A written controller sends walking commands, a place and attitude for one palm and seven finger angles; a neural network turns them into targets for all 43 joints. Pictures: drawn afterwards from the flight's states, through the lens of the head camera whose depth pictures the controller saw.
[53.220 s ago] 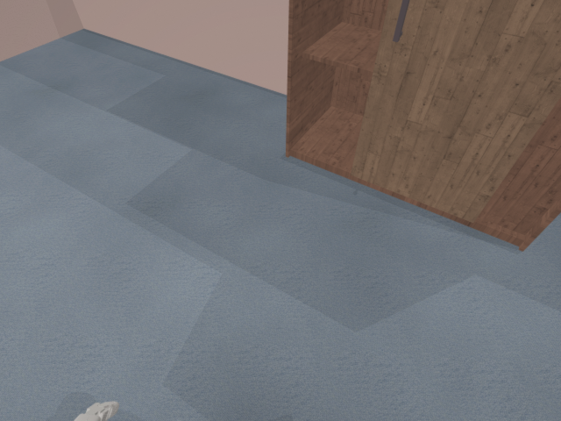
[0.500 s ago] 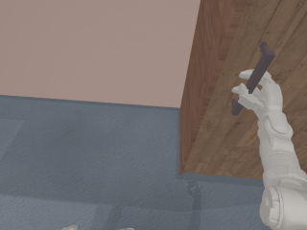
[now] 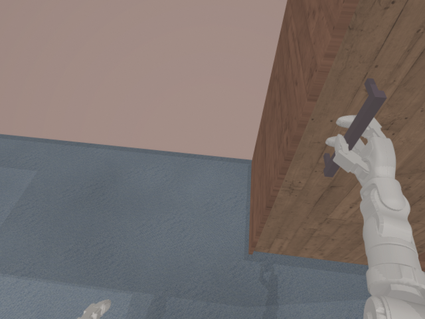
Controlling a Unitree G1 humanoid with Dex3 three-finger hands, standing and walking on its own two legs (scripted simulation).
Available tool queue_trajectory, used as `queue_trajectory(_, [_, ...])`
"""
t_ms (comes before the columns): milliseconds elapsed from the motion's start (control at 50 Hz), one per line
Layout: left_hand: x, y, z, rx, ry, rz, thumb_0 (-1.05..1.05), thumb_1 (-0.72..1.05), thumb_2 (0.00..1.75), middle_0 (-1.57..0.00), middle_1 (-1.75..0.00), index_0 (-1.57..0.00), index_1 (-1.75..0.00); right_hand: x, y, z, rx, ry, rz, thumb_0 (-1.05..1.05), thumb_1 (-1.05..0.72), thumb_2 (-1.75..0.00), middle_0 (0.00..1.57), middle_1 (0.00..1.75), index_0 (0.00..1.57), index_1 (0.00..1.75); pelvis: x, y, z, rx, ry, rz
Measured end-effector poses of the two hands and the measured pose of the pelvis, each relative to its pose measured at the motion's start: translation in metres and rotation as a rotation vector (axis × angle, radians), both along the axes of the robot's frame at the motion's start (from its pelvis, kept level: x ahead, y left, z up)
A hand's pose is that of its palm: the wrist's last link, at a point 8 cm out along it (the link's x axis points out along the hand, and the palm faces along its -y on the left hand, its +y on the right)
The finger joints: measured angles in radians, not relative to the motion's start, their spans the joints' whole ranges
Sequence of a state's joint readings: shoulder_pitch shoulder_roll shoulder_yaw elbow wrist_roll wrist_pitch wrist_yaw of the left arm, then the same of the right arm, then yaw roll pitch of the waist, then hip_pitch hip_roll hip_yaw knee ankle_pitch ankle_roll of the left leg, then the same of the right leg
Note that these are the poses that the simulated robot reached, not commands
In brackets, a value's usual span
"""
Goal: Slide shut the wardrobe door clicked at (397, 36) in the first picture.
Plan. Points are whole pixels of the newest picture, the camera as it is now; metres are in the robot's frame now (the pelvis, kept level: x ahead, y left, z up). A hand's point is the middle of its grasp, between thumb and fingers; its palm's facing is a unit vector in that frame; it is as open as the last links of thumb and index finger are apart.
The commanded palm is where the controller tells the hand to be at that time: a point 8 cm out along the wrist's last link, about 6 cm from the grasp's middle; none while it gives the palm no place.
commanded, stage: grip the handle and tug to test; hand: right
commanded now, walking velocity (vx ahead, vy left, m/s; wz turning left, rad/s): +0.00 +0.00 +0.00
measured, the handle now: (347, 133) +0.48 -0.20 +0.11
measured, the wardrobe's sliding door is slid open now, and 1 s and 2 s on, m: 0.00 0.00 0.00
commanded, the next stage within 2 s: tug the door sideways, standing still in 0.12 s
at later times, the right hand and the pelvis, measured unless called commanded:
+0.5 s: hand (339, 153) +0.42 -0.17 +0.11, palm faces +0.04 +1.00 +0.01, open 5.6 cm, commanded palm +0.39 -0.19 +0.11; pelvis +0.03 -0.01 +0.01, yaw -2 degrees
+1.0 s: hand (336, 154) +0.42 -0.17 +0.11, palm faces +0.07 +1.00 -0.02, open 5.7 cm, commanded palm +0.39 -0.16 +0.11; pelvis +0.01 -0.02 +0.00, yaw -6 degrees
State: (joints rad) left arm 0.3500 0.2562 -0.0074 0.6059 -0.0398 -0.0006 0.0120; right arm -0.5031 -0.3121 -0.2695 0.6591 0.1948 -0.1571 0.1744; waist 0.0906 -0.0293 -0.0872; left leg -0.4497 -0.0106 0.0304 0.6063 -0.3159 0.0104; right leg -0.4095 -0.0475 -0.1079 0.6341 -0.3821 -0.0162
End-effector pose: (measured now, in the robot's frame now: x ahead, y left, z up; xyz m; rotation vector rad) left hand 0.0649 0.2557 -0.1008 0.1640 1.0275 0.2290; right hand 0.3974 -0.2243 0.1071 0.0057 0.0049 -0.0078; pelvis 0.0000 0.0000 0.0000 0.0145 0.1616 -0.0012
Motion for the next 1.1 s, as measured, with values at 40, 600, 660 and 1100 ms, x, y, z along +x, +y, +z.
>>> queue_trajectory(40, [0.006, -0.001, 0.002, -0.004, -0.014, 0.001, 0.01, 0.91, 0.89, -0.20, -0.30, -0.20, -0.30, -0.001, 0.000, 0.000, -0.001, 0.001, 0.000, 0.01, -0.80, -0.80, 0.30, 1.39, 0.31, 1.38, 0.003, -0.001, 0.001, 0.000, -0.001, 0.004])
queue_trajectory(600, [0.068, -0.027, -0.003, -0.014, -0.037, -0.129, 0.01, 0.91, 0.89, -0.20, -0.30, -0.20, -0.30, -0.002, 0.004, 0.001, -0.004, 0.008, -0.054, 0.01, -0.78, -0.85, 0.31, 1.38, 0.32, 1.38, 0.025, -0.012, 0.002, 0.016, -0.003, -0.060])
queue_trajectory(660, [0.066, -0.033, -0.006, -0.026, -0.032, -0.143, 0.01, 0.91, 0.89, -0.20, -0.30, -0.20, -0.30, -0.003, 0.005, 0.001, -0.007, 0.007, -0.058, 0.01, -0.79, -0.85, 0.30, 1.38, 0.31, 1.39, 0.022, -0.013, 0.001, 0.015, -0.004, -0.063])
queue_trajectory(1100, [0.054, -0.050, -0.016, -0.031, 0.009, -0.199, 0.01, 0.91, 0.89, -0.21, -0.30, -0.20, -0.30, -0.002, 0.003, 0.002, -0.077, -0.008, -0.047, 0.00, -0.79, -0.83, 0.29, 1.37, 0.25, 1.40, 0.009, -0.020, -0.004, 0.014, -0.003, -0.092])
